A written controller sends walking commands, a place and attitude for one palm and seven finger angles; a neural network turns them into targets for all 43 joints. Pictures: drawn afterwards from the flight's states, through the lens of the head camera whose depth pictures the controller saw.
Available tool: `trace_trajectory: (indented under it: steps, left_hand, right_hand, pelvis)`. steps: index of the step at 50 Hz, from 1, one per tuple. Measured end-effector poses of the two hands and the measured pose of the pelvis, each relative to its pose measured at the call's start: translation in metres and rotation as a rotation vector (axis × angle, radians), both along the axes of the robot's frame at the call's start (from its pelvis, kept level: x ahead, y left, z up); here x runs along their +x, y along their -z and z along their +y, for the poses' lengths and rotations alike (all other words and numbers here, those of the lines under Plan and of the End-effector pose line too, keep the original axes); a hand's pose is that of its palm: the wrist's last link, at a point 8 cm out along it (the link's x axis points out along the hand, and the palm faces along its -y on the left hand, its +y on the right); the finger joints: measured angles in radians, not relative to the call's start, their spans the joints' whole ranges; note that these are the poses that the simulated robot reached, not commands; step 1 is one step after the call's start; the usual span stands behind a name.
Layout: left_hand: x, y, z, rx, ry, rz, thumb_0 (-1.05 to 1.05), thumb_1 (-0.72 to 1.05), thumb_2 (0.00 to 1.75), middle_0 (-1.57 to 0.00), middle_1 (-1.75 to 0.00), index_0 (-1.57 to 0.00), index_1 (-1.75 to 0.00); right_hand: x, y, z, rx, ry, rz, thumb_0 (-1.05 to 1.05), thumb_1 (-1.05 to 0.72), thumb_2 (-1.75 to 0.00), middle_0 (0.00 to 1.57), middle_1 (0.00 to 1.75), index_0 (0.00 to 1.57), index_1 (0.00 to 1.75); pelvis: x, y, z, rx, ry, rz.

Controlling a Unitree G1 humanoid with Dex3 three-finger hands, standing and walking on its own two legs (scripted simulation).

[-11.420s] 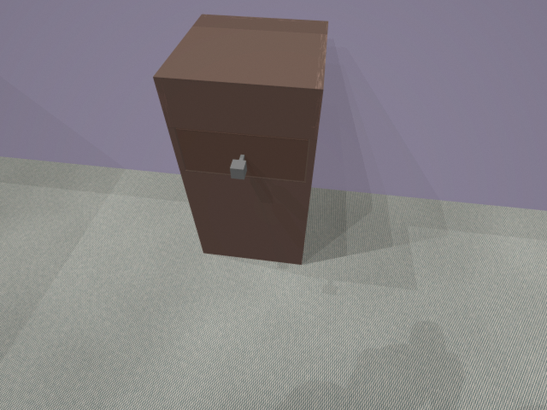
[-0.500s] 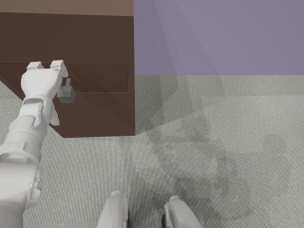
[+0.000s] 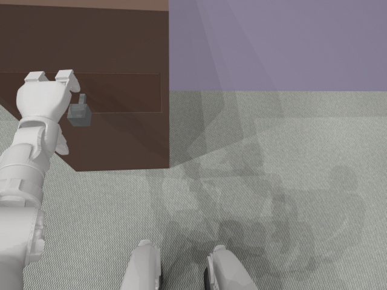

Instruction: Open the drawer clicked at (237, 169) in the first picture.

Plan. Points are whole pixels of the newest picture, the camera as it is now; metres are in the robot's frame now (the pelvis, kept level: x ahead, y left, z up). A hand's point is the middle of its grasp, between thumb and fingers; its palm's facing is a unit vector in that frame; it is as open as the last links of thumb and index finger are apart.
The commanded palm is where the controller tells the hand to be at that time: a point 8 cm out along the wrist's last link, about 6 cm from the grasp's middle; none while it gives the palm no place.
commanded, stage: re-aim the fingers above the handle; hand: left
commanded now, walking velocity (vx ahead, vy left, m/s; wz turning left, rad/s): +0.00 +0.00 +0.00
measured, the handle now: (81, 108) +0.54 +0.26 -0.08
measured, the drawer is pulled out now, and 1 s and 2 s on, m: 0.00 0.00 0.00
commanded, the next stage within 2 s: lower the fingers behind the handle in 1.22 s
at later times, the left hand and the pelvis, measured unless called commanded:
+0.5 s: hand (57, 112) +0.48 +0.28 -0.01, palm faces -0.05 -0.02 -1.00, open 13.8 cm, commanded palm +0.48 +0.24 +0.04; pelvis +0.00 +0.00 +0.00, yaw +0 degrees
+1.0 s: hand (61, 117) +0.47 +0.27 -0.01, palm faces -0.10 -0.02 -0.99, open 13.8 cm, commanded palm +0.48 +0.24 +0.04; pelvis +0.00 +0.00 +0.01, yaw +0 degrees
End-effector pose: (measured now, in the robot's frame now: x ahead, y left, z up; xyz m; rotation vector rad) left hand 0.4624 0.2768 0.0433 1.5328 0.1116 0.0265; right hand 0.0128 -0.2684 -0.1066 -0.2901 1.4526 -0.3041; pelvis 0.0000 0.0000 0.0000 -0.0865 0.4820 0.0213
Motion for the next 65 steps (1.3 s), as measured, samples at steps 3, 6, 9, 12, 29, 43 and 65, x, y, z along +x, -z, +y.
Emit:
trace_trajectory:
  steps: [3,6,9,12,29,43,65]
  left_hand:
    - [0.004,-0.002,0.000,0.006,-0.015,-0.009,0.00,-0.49,0.30,-0.32,-1.20,-0.32,-1.20]
    - [0.008,-0.001,0.001,0.013,-0.035,0.006,0.00,-0.49,0.30,-0.32,-1.20,-0.32,-1.20]
    - [0.011,0.001,-0.001,0.016,-0.036,0.030,0.00,-0.49,0.30,-0.32,-1.20,-0.32,-1.20]
    - [0.010,0.001,-0.007,-0.005,-0.010,0.037,0.00,-0.48,0.30,-0.32,-1.20,-0.32,-1.20]
    - [-0.001,-0.002,-0.004,0.017,-0.032,0.031,0.00,-0.48,0.30,-0.32,-1.20,-0.32,-1.20]
    - [0.005,-0.005,-0.011,0.021,-0.038,-0.004,0.00,-0.48,0.30,-0.32,-1.20,-0.32,-1.20]
    - [0.012,0.000,-0.011,0.026,-0.050,0.031,0.00,-0.48,0.30,-0.32,-1.20,-0.32,-1.20]
  right_hand:
    - [0.005,0.000,0.000,-0.001,-0.006,-0.017,0.00,-0.90,-0.90,0.21,0.30,0.21,0.30]
    - [0.009,-0.001,0.001,0.000,-0.010,-0.030,0.00,-0.90,-0.90,0.21,0.30,0.21,0.30]
    - [0.011,-0.002,0.002,-0.001,-0.009,-0.039,0.00,-0.90,-0.90,0.21,0.30,0.21,0.30]
    - [0.010,-0.003,0.003,-0.001,-0.004,-0.039,0.00,-0.90,-0.90,0.20,0.30,0.21,0.30]
    - [0.006,-0.001,0.006,0.028,0.005,-0.005,0.00,-0.90,-0.90,0.21,0.30,0.21,0.30]
    - [0.011,-0.001,-0.003,0.018,0.002,-0.036,0.00,-0.90,-0.90,0.20,0.30,0.21,0.30]
    - [0.009,0.000,-0.005,0.010,0.005,-0.031,0.00,-0.90,-0.90,0.20,0.30,0.21,0.30]
  pelvis:
    - [0.000,0.000,0.000,-0.002,-0.001,0.001]
    - [-0.001,0.000,0.001,-0.003,0.000,0.001]
    - [-0.001,-0.001,0.001,-0.003,0.001,0.002]
    - [0.001,-0.002,0.001,-0.003,0.004,0.002]
    - [0.004,-0.006,0.001,0.004,0.002,-0.014]
    - [0.003,-0.004,-0.003,0.009,0.012,-0.012]
    - [0.003,-0.002,-0.005,0.008,0.009,0.001]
